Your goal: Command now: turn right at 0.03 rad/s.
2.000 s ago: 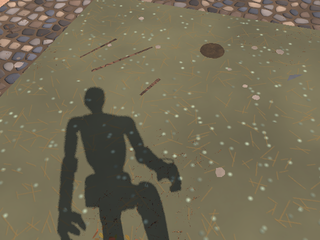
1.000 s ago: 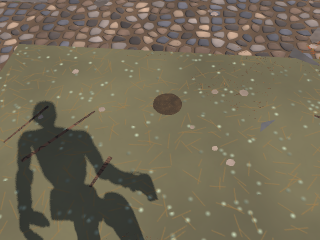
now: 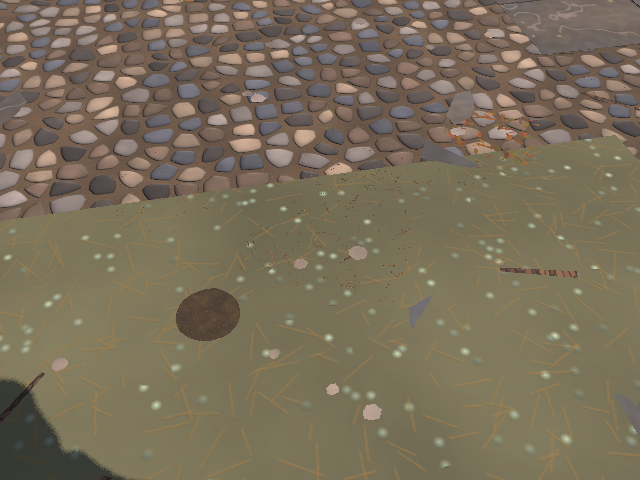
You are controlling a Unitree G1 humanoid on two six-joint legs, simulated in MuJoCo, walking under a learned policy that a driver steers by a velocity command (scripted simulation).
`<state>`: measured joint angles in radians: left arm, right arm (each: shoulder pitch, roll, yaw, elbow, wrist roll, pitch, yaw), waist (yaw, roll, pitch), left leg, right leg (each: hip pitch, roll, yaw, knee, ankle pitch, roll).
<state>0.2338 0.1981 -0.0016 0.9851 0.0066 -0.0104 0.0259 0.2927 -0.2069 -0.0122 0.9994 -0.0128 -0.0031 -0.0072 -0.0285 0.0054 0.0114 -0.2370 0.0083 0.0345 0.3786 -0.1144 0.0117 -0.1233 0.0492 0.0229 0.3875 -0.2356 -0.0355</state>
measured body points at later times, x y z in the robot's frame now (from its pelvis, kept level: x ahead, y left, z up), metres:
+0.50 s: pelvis +0.06 +0.02 -0.01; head +0.06 +0.04 +0.44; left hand +0.00 +0.26 -0.17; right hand +0.10 -0.22 -0.15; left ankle +0.07 +0.11 -0.74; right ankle -0.02 -0.10 -0.74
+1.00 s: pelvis +0.30 +0.03 -0.03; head +0.34 +0.03 +0.42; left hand +0.50 +0.25 -0.14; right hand +0.18 -0.18 -0.17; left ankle +0.09 +0.11 -0.73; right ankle +0.43 -0.03 -0.75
